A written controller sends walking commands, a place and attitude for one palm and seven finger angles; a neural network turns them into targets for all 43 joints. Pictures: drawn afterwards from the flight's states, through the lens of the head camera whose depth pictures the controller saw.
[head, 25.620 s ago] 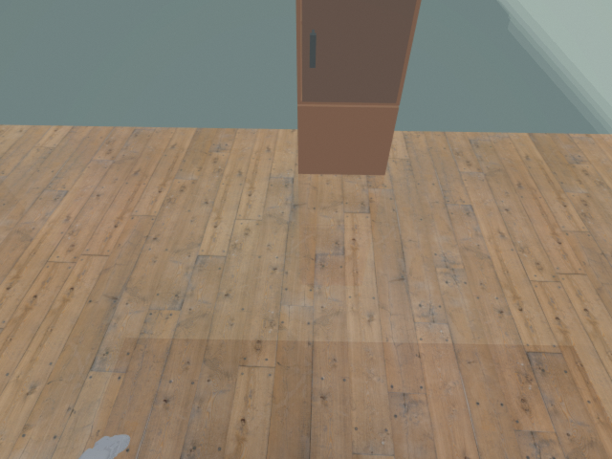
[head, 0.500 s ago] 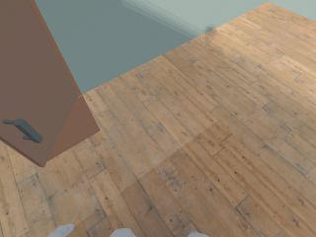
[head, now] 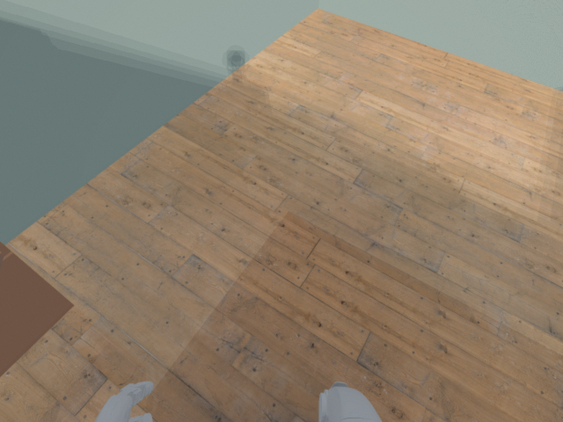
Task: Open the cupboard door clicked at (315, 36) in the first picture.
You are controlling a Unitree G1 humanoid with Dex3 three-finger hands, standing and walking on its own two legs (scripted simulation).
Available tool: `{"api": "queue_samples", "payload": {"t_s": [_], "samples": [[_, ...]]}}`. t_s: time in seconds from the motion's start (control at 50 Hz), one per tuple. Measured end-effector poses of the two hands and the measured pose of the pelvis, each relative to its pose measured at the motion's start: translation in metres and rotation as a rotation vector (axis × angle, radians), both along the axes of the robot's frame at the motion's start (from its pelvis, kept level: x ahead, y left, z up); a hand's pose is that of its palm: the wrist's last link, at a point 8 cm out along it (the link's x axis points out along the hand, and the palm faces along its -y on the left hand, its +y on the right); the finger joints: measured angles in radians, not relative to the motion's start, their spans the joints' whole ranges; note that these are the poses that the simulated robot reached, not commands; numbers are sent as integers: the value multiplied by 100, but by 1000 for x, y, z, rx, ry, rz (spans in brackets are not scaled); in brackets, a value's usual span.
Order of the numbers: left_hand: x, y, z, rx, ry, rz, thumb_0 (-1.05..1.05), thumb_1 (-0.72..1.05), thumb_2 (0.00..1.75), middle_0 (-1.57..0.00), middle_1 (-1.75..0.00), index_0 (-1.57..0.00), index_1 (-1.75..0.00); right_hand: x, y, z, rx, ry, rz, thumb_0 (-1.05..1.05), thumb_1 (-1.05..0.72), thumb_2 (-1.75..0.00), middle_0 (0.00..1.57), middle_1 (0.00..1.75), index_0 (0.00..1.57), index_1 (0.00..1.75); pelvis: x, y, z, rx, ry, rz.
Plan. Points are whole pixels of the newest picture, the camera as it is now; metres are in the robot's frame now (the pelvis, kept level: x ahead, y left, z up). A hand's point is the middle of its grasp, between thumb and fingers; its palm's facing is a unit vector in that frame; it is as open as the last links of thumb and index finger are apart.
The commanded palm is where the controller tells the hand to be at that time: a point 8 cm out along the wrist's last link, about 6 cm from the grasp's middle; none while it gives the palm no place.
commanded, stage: walk to a spot facing it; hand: left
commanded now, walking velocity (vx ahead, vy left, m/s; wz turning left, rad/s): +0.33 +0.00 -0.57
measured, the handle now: out of the picture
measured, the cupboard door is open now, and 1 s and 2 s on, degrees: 45 45 45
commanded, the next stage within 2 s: turn to face it in 1.20 s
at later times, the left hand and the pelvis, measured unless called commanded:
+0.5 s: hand (217, 350) +0.25 +0.11 -0.17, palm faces -0.15 -0.96 -0.24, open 7.3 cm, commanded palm none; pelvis +0.19 -0.08 +0.00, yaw -13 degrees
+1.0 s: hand (282, 208) +0.57 +0.01 -0.17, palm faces -0.33 -0.92 -0.22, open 7.4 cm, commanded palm none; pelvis +0.42 -0.15 -0.02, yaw -21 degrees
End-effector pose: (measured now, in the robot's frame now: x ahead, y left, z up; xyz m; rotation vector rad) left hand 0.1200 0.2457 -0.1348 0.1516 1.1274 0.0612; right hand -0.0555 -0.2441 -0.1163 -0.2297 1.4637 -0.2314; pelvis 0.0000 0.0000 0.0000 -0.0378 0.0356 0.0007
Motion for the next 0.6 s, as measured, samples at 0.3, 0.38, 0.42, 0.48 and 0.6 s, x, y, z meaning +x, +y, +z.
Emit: {"api": "queue_samples", "payload": {"t_s": [0.3, 0.38, 0.42, 0.48, 0.6], "samples": [[142, -97, -4, 61, -15, -178, 1, 90, 90, -20, -30, -19, -30, 95, -43, -40, 91, -27, -228, 1, -91, -90, 20, 30, 20, 30, 110, -63, -14, 49, -44, -169], [135, -93, 2, 90, 71, -143, 0, 93, 90, -21, -30, -20, -30, 185, -64, -29, 82, -205, -191, 1, -91, -90, 20, 30, 20, 30, 140, -73, -4, 56, -31, -199], [134, -90, 3, 98, 106, -127, 0, 93, 90, -21, -30, -20, -30, 225, -72, -25, 79, -268, -169, 1, -91, -90, 20, 30, 20, 30, 157, -76, -2, 54, -27, -211], [132, -85, 3, 103, 160, -97, 0, 93, 90, -21, -30, -20, -30, 281, -81, -20, 75, -336, -135, 1, -91, -90, 20, 30, 20, 30, 185, -79, -2, 48, -26, -225], [135, -82, -9, 92, 290, -42, 1, 91, 90, -20, -30, -20, -30, 389, -87, -13, 61, -427, -71, 1, -91, -90, 20, 30, 20, 30, 249, -79, -8, 43, -34, -247]]}}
